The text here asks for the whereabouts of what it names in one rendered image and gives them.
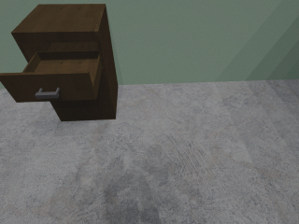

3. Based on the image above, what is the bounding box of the cabinet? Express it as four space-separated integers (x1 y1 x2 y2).
11 4 119 122

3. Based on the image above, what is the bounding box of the handle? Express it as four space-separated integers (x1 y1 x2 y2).
35 88 60 99

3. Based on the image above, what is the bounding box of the drawer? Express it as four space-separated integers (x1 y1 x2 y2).
0 50 102 103

